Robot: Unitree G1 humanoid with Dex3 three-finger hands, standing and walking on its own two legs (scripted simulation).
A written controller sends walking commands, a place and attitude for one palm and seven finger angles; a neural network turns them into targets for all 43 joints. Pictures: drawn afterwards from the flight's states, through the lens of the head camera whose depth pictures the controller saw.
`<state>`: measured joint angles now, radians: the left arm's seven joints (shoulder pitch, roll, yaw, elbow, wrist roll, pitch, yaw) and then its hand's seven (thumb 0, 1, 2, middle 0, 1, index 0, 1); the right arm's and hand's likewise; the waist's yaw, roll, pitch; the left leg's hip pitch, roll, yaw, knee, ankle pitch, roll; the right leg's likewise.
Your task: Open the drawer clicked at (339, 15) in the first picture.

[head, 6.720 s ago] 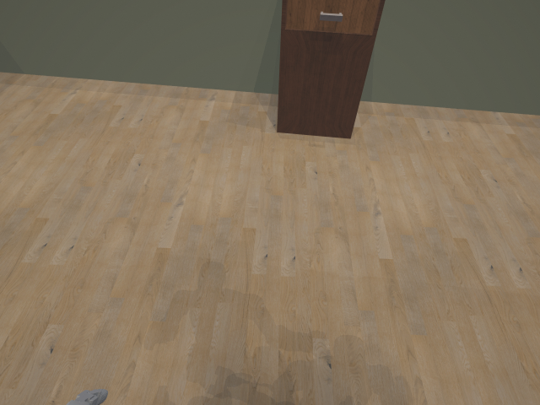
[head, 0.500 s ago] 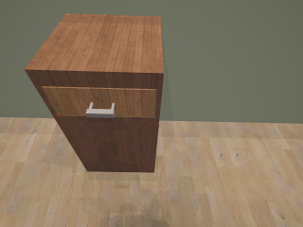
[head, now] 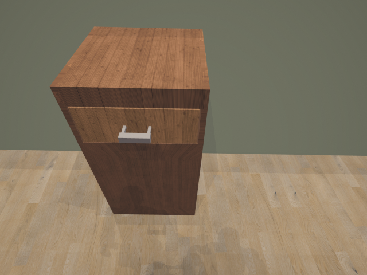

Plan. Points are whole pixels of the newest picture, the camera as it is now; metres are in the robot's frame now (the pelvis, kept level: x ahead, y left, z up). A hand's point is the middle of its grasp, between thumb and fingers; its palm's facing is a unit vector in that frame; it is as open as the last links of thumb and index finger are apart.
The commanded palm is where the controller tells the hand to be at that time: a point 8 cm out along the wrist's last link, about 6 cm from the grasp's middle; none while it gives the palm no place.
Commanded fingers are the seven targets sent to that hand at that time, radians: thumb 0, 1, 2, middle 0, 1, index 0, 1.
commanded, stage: come to a stop and stand still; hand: left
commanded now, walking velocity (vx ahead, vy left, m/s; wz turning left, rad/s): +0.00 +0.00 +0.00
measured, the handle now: (136, 133) +0.55 +0.20 -0.05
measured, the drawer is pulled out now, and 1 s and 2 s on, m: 0.00 0.00 0.00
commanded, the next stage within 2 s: look again from close up in 1.14 s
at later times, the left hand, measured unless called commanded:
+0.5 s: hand out of the picture +0.01 +0.17 -0.16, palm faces +0.01 -0.98 -0.21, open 7.4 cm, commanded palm none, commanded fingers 0.00 0.90 0.90 -0.20 -0.30 -0.20 -0.30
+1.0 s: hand out of the picture +0.07 +0.16 -0.16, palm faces +0.03 -0.98 -0.22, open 7.2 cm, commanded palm none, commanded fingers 0.00 0.90 0.90 -0.20 -0.30 -0.20 -0.30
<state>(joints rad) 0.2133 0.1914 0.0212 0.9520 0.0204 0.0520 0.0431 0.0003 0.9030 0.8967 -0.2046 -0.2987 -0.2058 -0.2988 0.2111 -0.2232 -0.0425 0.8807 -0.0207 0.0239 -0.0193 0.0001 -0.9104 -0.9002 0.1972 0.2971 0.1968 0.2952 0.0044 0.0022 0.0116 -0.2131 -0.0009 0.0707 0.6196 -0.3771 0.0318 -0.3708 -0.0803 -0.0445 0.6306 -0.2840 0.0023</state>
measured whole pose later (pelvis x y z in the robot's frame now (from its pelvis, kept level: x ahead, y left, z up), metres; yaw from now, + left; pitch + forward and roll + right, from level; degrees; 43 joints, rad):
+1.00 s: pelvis +0.05 -0.02 +0.01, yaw +0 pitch -1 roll +0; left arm 0.26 0.15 0.01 1.11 0.01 -0.01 0.04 0.01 0.94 0.90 -0.20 -0.30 -0.20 -0.30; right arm 0.31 -0.15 0.01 1.12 -0.01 -0.02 -0.04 0.00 -0.91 -0.90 0.20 0.30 0.20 0.30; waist -0.01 0.03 0.02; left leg -0.07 0.03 0.06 0.45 -0.37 -0.01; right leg -0.25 -0.02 -0.03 0.50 -0.24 0.01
